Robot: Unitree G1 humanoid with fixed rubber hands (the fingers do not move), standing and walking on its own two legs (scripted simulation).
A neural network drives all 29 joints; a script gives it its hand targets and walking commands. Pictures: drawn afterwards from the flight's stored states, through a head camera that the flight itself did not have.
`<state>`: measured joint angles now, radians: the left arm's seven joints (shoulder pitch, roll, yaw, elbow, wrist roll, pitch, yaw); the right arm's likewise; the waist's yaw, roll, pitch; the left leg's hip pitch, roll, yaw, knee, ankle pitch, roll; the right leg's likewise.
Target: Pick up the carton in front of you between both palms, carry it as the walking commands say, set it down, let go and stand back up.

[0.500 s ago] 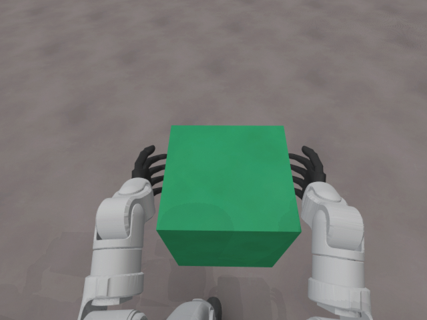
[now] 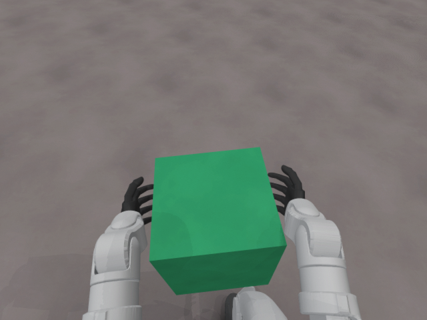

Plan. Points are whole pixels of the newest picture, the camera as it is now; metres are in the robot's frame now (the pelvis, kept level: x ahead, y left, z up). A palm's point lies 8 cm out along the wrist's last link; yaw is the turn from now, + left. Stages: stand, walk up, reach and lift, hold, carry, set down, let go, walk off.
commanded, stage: carry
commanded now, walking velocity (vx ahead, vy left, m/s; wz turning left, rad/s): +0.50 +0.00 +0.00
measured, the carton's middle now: (215, 225) +0.31 -0.02 -0.03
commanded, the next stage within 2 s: none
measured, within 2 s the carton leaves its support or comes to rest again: neither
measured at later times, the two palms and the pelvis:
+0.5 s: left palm (129, 102) +0.54 +0.16 +0.12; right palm (261, 95) +0.55 -0.13 +0.12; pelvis +0.28 +0.01 +0.02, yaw +2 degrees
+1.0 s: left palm (138, 49) +0.80 +0.18 +0.11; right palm (240, 46) +0.80 -0.12 +0.12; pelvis +0.57 +0.03 +0.01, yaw +0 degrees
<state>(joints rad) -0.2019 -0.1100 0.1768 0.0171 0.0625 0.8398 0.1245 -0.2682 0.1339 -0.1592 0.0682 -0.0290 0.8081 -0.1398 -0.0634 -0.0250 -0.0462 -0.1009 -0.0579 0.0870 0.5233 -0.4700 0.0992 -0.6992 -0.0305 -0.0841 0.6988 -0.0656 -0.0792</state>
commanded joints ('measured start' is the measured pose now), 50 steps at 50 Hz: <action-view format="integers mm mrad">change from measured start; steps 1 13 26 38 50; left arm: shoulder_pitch -614 -716 -357 -296 -282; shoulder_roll -800 -832 -806 -934 -784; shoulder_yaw -671 -709 -764 -839 -797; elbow -115 -301 -532 -610 -616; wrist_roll -234 -395 -319 -347 -340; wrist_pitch -16 128 323 317 366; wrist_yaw -68 -100 -148 -185 -168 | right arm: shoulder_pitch -535 -515 -228 -168 -115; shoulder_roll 806 806 823 917 778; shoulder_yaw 665 622 754 822 772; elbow -117 -220 -502 -641 -597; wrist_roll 254 246 292 336 286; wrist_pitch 19 174 368 358 397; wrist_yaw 141 81 176 223 202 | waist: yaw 50 72 92 44 42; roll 223 -108 -101 139 167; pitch -330 -343 -215 -277 -146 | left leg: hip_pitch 185 -496 -349 153 239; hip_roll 202 115 71 330 293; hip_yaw -101 -36 143 -128 47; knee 49 411 -151 -339 -264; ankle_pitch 1158 178 340 479 809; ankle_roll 9 -107 -93 17 -26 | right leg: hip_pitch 284 660 784 29 148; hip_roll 84 -251 -176 -78 -18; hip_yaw -82 299 87 8 -132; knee -168 -551 -369 220 -203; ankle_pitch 62 -88 264 -171 8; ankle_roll -25 -64 -48 76 40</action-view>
